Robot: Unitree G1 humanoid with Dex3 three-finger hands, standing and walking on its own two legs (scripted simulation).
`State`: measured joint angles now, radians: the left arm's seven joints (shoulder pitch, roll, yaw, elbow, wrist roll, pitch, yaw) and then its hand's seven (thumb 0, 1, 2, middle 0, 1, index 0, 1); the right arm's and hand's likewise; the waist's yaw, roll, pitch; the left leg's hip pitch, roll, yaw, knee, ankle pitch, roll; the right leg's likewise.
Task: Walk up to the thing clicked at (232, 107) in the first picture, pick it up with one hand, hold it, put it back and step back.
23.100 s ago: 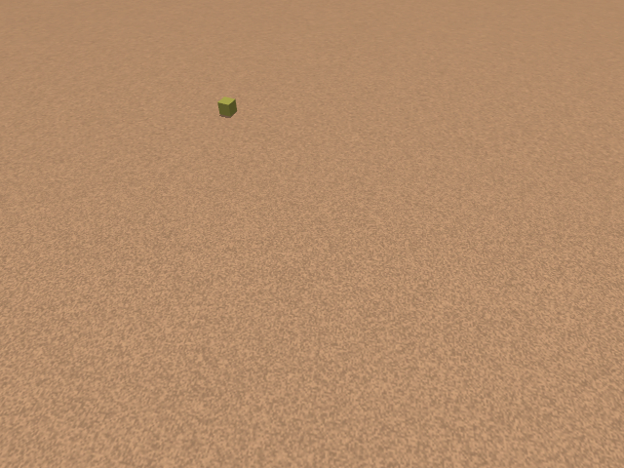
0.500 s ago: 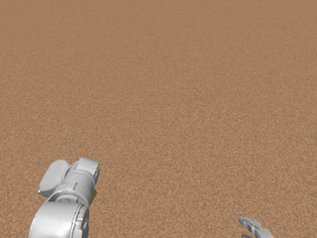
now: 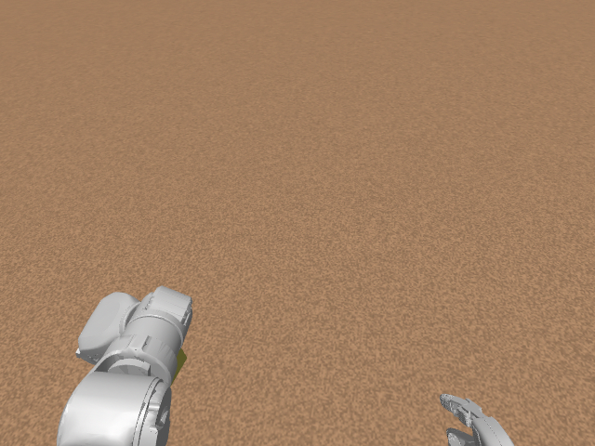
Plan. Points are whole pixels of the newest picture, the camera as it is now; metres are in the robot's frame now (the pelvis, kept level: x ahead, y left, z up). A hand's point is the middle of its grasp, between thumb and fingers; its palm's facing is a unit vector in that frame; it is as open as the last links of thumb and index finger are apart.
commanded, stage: hold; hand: left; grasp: from above
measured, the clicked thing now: (145, 361) +0.29 +0.25 -0.09
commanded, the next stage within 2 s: crouch in 0.62 s
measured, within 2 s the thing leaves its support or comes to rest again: neither
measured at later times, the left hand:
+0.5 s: hand (138, 333) +0.31 +0.24 -0.02, palm faces -0.03 -0.44 -0.90, open 10.3 cm
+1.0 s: hand (147, 349) +0.30 +0.23 -0.05, palm faces -0.10 -0.44 -0.89, open 10.4 cm
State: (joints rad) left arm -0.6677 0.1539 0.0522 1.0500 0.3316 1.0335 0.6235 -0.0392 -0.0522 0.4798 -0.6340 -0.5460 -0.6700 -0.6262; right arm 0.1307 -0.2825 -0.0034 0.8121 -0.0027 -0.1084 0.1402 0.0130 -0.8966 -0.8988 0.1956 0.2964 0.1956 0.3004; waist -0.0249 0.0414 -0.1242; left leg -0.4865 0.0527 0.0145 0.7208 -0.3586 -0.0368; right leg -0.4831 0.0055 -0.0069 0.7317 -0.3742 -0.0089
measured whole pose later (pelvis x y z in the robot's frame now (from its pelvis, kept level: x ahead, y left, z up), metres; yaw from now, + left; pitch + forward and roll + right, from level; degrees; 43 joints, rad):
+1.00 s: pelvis +0.00 -0.01 +0.00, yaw +0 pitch +9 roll +0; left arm -0.69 0.14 0.07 1.15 0.37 0.98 0.63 -0.03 -0.02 0.48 -0.60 -0.54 -0.65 -0.61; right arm 0.12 -0.27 -0.02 0.84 -0.01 -0.10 0.13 0.01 -0.85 -0.89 0.20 0.30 0.20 0.30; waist -0.02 0.02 -0.14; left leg -0.54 0.06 0.01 0.72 -0.35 -0.04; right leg -0.53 0.01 -0.01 0.74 -0.37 -0.02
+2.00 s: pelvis -0.10 +0.02 -0.32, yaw -4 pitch +37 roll -4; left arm -1.10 0.55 0.40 1.58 0.49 0.55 0.72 0.00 -0.03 0.39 -0.75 -0.28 -0.82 -0.35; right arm 0.13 -0.28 0.00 0.91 -0.11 -0.18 0.23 0.01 -0.90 -0.90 0.20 0.30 0.20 0.30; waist -0.20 0.04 -0.17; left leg -2.09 0.06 -0.08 2.08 -0.65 -0.01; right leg -2.05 0.02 -0.04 2.04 -0.63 0.02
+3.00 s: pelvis -0.10 +0.02 -0.42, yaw -6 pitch +33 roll -6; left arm -1.15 0.74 0.54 1.63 0.62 0.50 0.68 -0.01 -0.07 0.40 -0.81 -0.22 -0.86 -0.31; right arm 0.14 -0.34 0.04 0.89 -0.16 -0.22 0.34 0.00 -0.91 -0.91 0.19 0.30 0.19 0.30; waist -0.23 0.01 0.00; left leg -2.30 0.04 -0.15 2.39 -0.68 -0.03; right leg -2.25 0.03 -0.08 2.32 -0.66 0.02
